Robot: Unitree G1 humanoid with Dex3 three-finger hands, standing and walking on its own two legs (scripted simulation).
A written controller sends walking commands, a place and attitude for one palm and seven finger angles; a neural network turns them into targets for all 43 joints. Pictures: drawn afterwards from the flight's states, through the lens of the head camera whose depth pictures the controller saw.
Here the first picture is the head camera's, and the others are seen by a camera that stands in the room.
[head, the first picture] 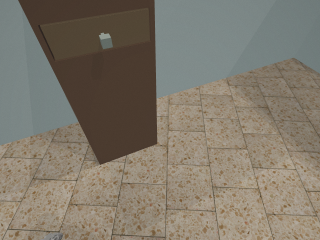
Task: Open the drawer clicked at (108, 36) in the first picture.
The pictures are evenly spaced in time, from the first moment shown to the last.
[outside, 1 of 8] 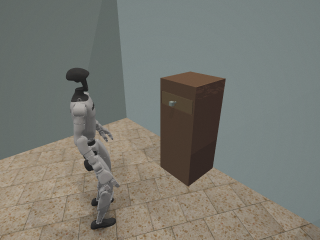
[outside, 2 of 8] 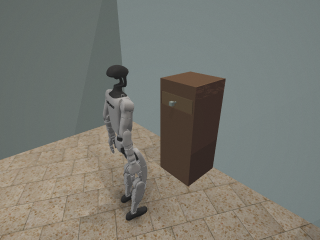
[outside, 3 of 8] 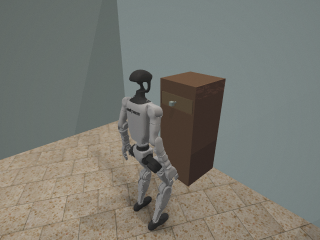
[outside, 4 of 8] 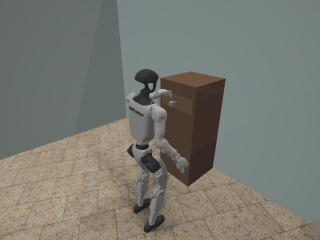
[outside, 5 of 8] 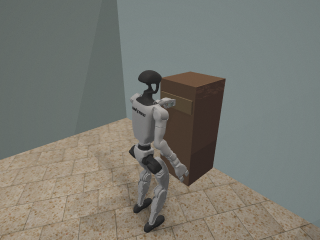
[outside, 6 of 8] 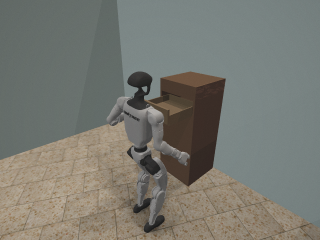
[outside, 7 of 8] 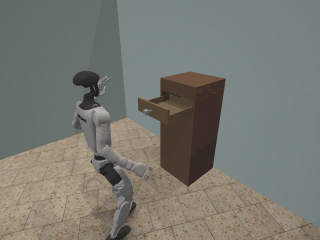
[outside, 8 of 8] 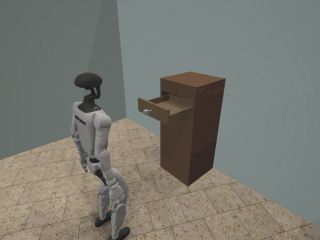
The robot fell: no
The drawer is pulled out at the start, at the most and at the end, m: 0.00 0.30 0.30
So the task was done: yes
